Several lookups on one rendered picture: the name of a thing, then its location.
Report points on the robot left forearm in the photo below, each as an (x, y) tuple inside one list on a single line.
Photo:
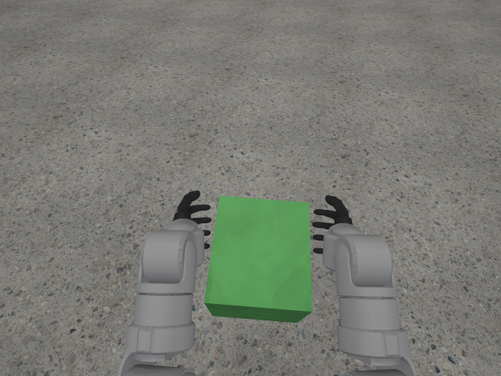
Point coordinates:
[(162, 325)]

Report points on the robot right forearm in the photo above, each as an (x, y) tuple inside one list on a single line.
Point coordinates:
[(369, 328)]

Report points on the robot right hand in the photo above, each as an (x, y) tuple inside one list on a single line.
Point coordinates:
[(339, 216)]

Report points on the robot left hand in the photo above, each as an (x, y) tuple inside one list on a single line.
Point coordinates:
[(185, 211)]

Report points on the carton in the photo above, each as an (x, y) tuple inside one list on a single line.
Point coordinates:
[(260, 267)]

